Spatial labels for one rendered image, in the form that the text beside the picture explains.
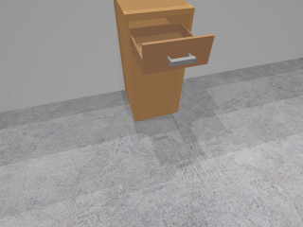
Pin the cabinet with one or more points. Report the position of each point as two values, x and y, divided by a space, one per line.
154 94

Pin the handle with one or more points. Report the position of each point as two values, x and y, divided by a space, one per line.
181 61

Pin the drawer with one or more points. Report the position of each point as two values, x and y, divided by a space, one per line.
152 45

